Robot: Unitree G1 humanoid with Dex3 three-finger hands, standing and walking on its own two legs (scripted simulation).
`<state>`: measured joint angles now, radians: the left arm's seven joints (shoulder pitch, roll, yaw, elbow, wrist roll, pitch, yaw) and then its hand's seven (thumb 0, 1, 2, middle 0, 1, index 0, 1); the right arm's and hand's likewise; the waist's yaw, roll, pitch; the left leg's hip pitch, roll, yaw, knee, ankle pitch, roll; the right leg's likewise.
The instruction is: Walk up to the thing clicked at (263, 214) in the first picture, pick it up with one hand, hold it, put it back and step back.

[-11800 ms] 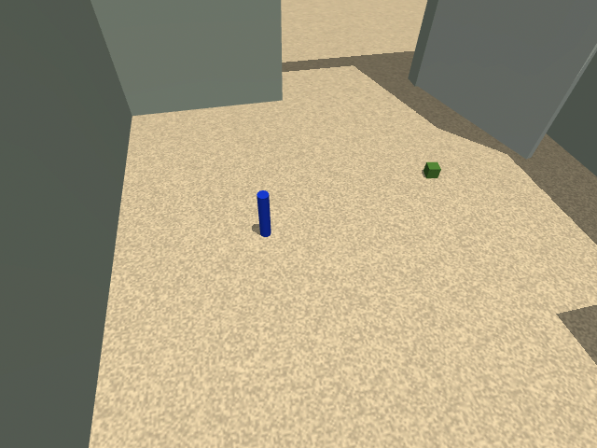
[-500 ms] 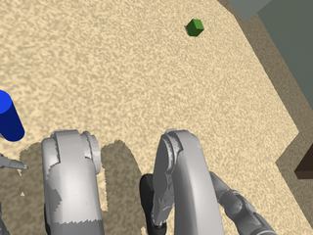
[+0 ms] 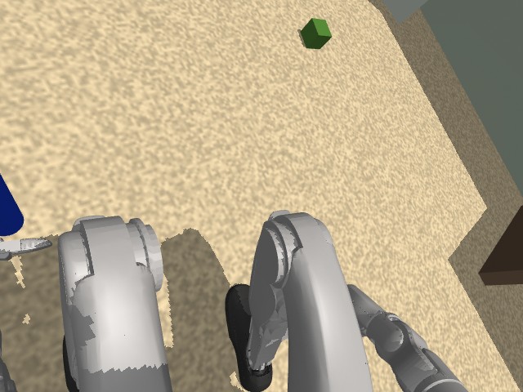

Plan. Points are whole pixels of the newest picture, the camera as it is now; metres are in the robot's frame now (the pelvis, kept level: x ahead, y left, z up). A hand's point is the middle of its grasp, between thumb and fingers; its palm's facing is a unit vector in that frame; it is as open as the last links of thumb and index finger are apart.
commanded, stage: close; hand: left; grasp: from the side
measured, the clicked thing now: out of the picture +0.36 +0.31 -0.16
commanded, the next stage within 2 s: settle in 0.56 s
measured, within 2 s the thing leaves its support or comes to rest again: leaves its support in 0.90 s
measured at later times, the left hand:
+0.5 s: hand out of the picture +0.36 +0.30 -0.14, palm faces +0.41 -0.91 +0.02, open 7.8 cm
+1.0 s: hand out of the picture +0.36 +0.31 -0.12, palm faces +0.41 -0.91 +0.01, open 6.8 cm
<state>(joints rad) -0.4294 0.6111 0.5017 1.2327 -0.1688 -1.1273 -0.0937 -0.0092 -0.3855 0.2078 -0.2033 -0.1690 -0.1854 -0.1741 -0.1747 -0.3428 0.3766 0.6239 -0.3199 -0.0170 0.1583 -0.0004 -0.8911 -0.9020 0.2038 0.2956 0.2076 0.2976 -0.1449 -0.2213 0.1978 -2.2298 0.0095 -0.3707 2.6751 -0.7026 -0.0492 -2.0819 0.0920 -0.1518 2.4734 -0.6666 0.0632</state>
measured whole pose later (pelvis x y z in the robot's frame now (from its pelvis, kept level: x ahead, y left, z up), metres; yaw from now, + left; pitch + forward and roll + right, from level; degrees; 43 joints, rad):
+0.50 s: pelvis -0.01 +0.00 +0.00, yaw -1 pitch +12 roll -16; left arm -0.46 0.65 0.51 1.24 -0.14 -1.11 -0.05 0.01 0.27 0.70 -0.77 -0.70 -0.69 -0.71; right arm -0.17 -0.35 0.40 0.59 -0.32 0.00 0.17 0.00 -0.86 -0.90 0.20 0.30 0.21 0.30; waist -0.16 -0.23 0.22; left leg -2.22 0.01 -0.39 2.67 -0.69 -0.04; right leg -2.06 0.10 -0.17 2.45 -0.65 0.05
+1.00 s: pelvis +0.00 +0.00 +0.01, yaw +0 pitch +14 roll -16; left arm -0.42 0.62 0.49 1.07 -0.12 -1.00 -0.04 0.02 0.06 1.07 -0.96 -1.06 -0.87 -1.07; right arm -0.12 -0.33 0.34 0.62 -0.30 0.01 0.17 0.00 -0.89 -0.90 0.20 0.30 0.21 0.30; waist -0.14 -0.21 0.19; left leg -2.24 0.02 -0.36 2.64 -0.69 -0.03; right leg -2.07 0.09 -0.16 2.44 -0.66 0.05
